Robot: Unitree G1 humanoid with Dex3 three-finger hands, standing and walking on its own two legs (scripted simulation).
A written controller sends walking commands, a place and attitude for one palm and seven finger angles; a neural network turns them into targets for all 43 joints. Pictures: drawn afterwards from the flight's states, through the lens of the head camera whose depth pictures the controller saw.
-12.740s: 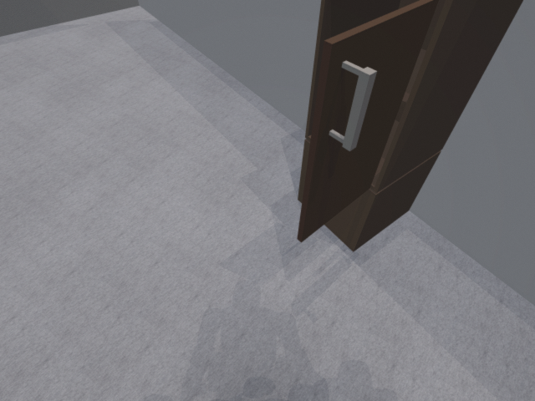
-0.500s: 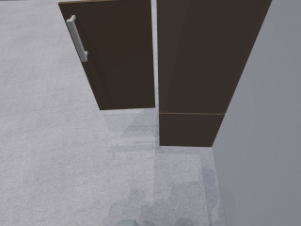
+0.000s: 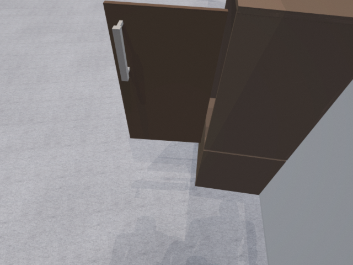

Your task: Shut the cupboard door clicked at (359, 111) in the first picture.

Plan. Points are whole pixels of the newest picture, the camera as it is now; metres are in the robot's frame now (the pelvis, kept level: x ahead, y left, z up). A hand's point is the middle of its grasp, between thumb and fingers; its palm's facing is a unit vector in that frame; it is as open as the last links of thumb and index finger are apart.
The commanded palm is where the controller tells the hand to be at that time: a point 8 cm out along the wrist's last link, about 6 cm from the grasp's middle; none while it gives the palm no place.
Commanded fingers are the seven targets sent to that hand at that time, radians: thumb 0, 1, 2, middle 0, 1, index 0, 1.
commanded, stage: take the last steps up to it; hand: left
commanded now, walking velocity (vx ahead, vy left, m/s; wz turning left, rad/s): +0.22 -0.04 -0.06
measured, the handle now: (123, 52) +0.66 +0.23 +0.12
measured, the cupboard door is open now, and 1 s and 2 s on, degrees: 95 95 95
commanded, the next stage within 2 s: come to a stop and stand still in 0.20 s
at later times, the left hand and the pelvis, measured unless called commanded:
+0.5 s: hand (126, 248) +0.18 +0.15 -0.16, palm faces +0.02 -0.97 -0.23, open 7.2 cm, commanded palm none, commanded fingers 0.00 0.90 0.90 -0.20 -0.30 -0.20 -0.30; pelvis +0.13 -0.03 +0.00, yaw -2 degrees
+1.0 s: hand (101, 254) +0.17 +0.21 -0.18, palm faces -0.02 -0.98 -0.20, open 7.4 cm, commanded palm none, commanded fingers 0.00 0.90 0.90 -0.20 -0.30 -0.20 -0.30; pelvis +0.13 +0.01 +0.01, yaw -4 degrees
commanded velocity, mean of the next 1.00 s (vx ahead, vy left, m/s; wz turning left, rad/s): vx -0.04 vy -0.03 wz -0.01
